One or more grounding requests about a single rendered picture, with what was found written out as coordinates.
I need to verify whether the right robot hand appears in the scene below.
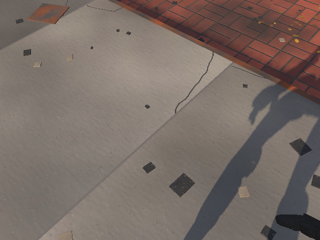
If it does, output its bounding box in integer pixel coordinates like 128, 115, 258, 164
275, 213, 320, 240

